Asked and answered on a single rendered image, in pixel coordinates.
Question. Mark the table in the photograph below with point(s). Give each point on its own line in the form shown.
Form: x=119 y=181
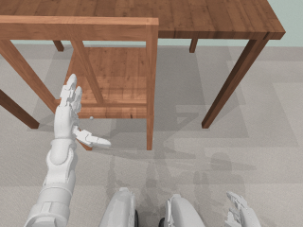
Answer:
x=252 y=20

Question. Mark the left robot thigh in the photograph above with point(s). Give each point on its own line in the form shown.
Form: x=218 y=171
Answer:
x=119 y=209

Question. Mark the chair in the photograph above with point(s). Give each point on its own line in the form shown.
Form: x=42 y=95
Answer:
x=116 y=82

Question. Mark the right robot hand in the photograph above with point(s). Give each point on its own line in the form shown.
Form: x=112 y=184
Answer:
x=245 y=217

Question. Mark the robot thigh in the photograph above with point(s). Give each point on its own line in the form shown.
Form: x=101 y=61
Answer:
x=181 y=213
x=119 y=209

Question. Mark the left robot hand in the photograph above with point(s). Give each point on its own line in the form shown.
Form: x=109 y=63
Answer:
x=66 y=116

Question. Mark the robot left forearm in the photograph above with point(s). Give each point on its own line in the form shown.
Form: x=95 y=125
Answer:
x=52 y=206

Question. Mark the right robot thigh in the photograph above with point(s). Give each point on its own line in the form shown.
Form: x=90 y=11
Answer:
x=181 y=213

